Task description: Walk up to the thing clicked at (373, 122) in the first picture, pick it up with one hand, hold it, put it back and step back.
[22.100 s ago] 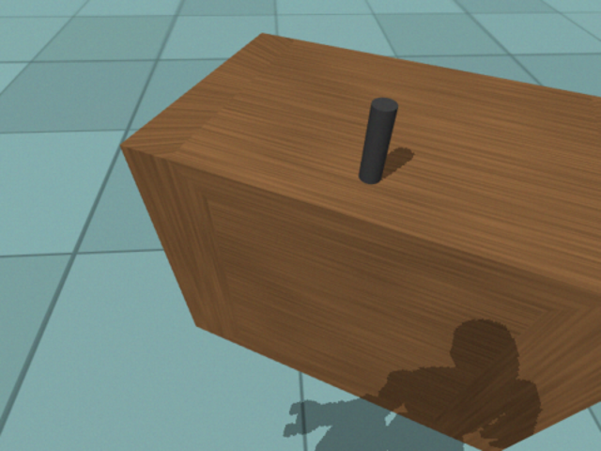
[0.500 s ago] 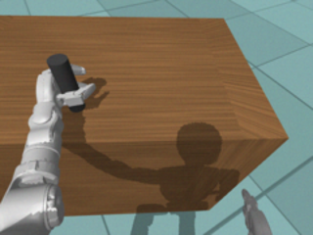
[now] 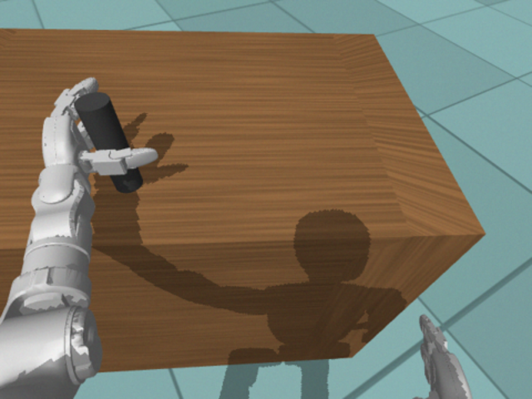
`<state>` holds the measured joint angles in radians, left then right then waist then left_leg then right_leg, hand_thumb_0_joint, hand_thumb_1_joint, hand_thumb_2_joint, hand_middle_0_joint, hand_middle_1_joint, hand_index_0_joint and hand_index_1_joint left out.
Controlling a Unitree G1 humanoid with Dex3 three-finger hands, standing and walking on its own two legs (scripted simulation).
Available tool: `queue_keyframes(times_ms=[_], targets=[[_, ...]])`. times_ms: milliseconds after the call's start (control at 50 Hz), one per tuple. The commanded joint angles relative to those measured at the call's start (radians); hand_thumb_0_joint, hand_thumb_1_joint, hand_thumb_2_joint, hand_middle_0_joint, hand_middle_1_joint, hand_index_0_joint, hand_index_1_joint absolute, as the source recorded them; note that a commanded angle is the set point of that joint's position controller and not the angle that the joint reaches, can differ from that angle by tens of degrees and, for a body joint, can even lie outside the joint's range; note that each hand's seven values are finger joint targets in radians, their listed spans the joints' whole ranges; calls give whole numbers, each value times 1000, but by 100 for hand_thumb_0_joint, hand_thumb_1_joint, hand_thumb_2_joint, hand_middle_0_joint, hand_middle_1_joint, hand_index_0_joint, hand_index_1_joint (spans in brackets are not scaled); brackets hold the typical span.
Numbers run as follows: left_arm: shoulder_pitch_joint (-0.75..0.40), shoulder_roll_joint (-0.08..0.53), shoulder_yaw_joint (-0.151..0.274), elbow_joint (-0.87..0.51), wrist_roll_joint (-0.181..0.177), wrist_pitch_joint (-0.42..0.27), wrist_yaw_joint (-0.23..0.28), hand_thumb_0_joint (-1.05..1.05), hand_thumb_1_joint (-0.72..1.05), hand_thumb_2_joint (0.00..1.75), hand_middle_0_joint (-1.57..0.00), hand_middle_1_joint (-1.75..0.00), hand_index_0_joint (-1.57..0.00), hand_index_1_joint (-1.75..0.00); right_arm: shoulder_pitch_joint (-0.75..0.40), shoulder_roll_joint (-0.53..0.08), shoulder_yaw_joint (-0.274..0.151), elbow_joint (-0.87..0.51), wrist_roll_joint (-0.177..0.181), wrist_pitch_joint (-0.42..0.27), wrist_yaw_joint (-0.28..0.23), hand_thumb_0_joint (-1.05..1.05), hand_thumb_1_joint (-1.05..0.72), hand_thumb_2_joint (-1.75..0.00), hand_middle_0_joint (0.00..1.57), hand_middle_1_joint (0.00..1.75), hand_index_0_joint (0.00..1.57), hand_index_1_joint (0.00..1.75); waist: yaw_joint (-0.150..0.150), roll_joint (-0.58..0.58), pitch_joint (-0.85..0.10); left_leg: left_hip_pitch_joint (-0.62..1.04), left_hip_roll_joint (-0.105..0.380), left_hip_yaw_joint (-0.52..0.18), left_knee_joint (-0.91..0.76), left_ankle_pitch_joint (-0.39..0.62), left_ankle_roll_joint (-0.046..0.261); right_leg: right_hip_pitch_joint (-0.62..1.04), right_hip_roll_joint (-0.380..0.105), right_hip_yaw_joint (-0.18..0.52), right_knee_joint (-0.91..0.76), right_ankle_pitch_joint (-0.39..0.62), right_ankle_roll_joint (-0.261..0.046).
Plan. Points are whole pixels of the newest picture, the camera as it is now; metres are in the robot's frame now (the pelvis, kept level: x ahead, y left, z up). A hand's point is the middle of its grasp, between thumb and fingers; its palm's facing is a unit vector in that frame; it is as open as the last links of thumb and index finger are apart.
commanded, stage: withdraw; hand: left
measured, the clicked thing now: (113, 147) +0.47 +0.19 +0.14
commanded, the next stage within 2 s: rise in 0.16 s
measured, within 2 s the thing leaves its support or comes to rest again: neither
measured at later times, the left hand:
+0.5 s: hand out of the picture +0.44 +0.30 +0.26, palm faces +0.31 -0.92 -0.24, open 17.1 cm
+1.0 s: hand out of the picture +0.25 +0.27 +0.23, palm faces +0.44 -0.81 -0.39, open 17.4 cm
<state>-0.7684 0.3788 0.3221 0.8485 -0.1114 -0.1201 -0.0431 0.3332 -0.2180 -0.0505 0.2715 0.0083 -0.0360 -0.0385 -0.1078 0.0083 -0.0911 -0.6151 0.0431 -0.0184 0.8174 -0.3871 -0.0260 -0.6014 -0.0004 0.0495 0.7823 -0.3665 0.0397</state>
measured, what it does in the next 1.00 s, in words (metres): stands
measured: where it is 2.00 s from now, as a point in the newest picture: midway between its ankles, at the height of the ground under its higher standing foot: outside the picture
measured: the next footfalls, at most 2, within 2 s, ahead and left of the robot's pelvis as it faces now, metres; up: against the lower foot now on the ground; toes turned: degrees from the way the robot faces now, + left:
none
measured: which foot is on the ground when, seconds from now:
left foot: down 0.00-1.00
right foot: down 0.00-1.00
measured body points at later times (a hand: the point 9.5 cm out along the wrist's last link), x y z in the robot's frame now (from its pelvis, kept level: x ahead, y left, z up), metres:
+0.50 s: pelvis +0.01 +0.00 +0.02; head +0.03 -0.01 +0.47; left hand +0.42 +0.35 +0.28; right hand +0.16 -0.25 -0.05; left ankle +0.01 +0.13 -0.70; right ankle +0.01 -0.15 -0.70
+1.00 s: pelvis +0.01 +0.00 +0.02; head +0.02 -0.02 +0.47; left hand +0.22 +0.31 +0.25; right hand +0.18 -0.26 -0.06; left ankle +0.01 +0.13 -0.70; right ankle +0.01 -0.15 -0.70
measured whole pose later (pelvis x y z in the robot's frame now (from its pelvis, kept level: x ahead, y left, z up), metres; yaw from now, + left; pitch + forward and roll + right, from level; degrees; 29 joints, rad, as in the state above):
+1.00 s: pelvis +0.01 +0.00 +0.02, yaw +2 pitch +2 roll -1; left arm 0.16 0.42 0.42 -0.29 -0.08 -0.12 0.00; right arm 0.32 -0.24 -0.15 0.50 0.05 -0.07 -0.01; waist 0.05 0.06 -0.04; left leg -0.33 0.02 -0.04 0.64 -0.34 -0.02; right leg -0.30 -0.03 0.02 0.61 -0.33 0.04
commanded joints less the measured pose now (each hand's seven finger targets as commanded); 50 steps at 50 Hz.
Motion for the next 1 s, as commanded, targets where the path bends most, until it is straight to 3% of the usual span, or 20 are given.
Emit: queue_keyframes(times_ms=[0,160,260,280,300,340,360,380,420,460,580,600,620,680,760,800,820,880,940,980], targets=[[-548,346,64,-293,-13,-47,-9,0,-24,16,-9,-9,-10,-9,-8,-143,-79,-128,13,-54,-17,0,55,-5,5,5,5,5,30,106,-446,281,-29,32,-100,361,26,204,19,-63,-92,346,-44],[-571,414,65,-260,-20,137,-118,0,-30,6,-6,-1,-7,0,-57,-141,-50,-65,36,-83,-19,0,57,-5,5,5,5,5,42,93,-385,299,-30,33,-136,404,31,239,16,-69,-136,387,-40],[-553,383,34,-192,-37,255,-210,0,-37,6,-8,-7,-7,-8,-104,-144,-24,-35,44,-102,-24,0,54,-6,5,5,5,5,42,52,-314,319,-29,28,-181,388,34,227,19,-80,-170,358,-40],[-605,538,54,-361,60,188,-154,0,-45,3,-8,-8,-8,-8,-64,-194,-82,-65,29,-105,-11,0,54,-6,5,5,5,5,69,80,-337,338,-35,38,-194,408,18,237,13,-90,-165,385,-37],[-532,532,75,-206,61,182,-142,0,-53,3,-8,-9,-9,-8,-26,-183,-67,10,28,-101,-4,0,53,-6,5,5,5,5,60,78,-268,321,-36,43,-197,387,17,225,13,-92,-169,364,-37],[-484,463,32,-199,68,175,-146,0,-59,3,-7,-10,-9,-9,-40,-174,-65,-32,29,-103,12,0,55,-6,5,5,5,5,51,17,-234,309,-33,39,-216,339,26,224,14,-92,-189,325,-33],[-526,511,63,-284,71,160,-139,0,-58,3,-7,-10,-9,-8,-50,-189,-88,-52,32,-102,15,0,55,-5,5,5,5,5,62,10,-313,350,-32,38,-214,358,28,244,13,-92,-186,345,-31],[-515,530,72,-246,82,155,-134,0,-57,3,-7,-10,-8,-9,-13,-188,-85,-43,29,-100,16,0,57,-5,5,5,5,5,50,9,-319,363,-37,41,-206,374,32,255,8,-90,-191,370,-26],[-459,579,115,-256,91,137,-121,0,-57,2,-7,-10,-9,-8,-17,-152,-39,-62,31,-98,28,0,56,-5,5,5,5,5,82,-24,-287,325,-44,44,-218,363,38,288,0,-87,-202,366,-22],[-446,643,165,-277,98,118,-108,0,-58,2,-7,-5,-7,-5,6,-155,-53,-38,32,-88,32,0,54,-6,5,5,5,5,97,15,-301,319,-50,50,-220,363,38,305,-8,-82,-204,372,-23],[-348,582,156,-463,97,68,-80,0,-56,1,-7,-5,-7,-4,-56,-125,-33,-53,36,-100,47,0,54,-6,5,5,5,5,121,131,-346,401,-39,39,-232,410,19,291,0,-93,-212,340,-42],[-290,568,160,-486,95,61,-70,0,-55,1,-6,-4,-6,-4,-45,-118,-25,-18,34,-101,47,0,55,-6,5,5,5,5,122,134,-326,400,-39,39,-233,404,20,289,1,-94,-216,334,-43],[-185,557,174,-444,94,66,-57,0,-56,1,-7,-5,-7,-5,-45,-170,-75,-10,34,-103,38,0,53,-6,5,5,5,5,119,113,-296,398,-37,39,-241,385,19,283,3,-96,-224,315,-43],[-94,492,150,-703,82,35,-23,0,-55,1,-7,-5,-7,-4,-68,-129,-42,-12,36,-112,37,0,53,-6,5,5,5,5,134,141,-291,418,-33,32,-250,362,14,288,7,-107,-230,278,-47],[198,463,196,-958,57,8,22,0,-53,0,-6,-5,-7,-4,-40,-198,-134,25,43,-110,20,0,54,-6,5,5,5,5,137,152,-214,409,-28,30,-273,330,7,290,13,-115,-239,246,-49],[332,402,180,-1118,43,-12,31,0,-54,0,-7,-5,-8,-4,-19,-140,-102,58,46,-103,25,0,52,-6,5,5,5,5,143,162,-199,421,-24,27,-271,376,3,291,17,-120,-231,267,-51],[417,402,202,-1159,35,-16,39,0,-53,0,-7,-5,-8,-4,-23,-180,-148,61,48,-100,21,0,52,-6,6,5,5,5,136,149,-160,409,-22,26,-279,374,2,291,19,-120,-232,268,-50],[582,347,221,-1320,22,-44,50,0,-53,0,-7,-5,-8,-4,-33,-137,-126,80,44,-90,25,0,52,-6,6,5,5,5,143,111,-103,376,-32,37,-281,341,14,320,14,-112,-245,275,-41],[786,301,235,-1394,13,-62,60,0,-53,0,-7,-6,-8,-5,-51,-177,-182,96,38,-81,15,0,52,-6,6,5,5,5,141,78,-86,369,-41,46,-275,320,21,335,6,-101,-251,281,-33],[872,230,185,-1479,14,-82,56,0,-52,0,-6,-5,-7,-4,-75,-130,-147,101,33,-79,15,0,52,-6,6,5,5,5,152,85,-49,366,-39,44,-282,315,19,325,10,-107,-244,262,-35]])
